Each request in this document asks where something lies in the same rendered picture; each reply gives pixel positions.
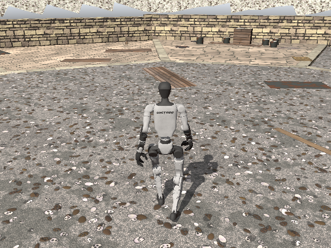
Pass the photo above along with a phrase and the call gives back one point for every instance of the humanoid robot head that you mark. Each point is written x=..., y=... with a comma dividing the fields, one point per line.
x=164, y=90

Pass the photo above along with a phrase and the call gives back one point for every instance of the robot right hand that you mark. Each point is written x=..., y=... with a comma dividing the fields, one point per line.
x=187, y=143

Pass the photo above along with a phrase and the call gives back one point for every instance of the robot left hand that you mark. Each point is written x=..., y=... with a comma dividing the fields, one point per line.
x=138, y=159

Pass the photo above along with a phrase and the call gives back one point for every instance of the robot left upper arm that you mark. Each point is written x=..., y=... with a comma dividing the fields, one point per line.
x=147, y=117

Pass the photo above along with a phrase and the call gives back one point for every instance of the left robot forearm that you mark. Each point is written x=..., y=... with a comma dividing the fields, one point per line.
x=142, y=141

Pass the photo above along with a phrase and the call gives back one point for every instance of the right robot forearm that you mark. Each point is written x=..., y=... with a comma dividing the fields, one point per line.
x=188, y=135

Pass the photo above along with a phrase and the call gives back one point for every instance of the robot right upper arm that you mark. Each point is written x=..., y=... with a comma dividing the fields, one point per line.
x=183, y=116

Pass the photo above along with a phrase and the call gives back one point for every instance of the robot right foot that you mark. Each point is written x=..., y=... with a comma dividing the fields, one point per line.
x=173, y=216

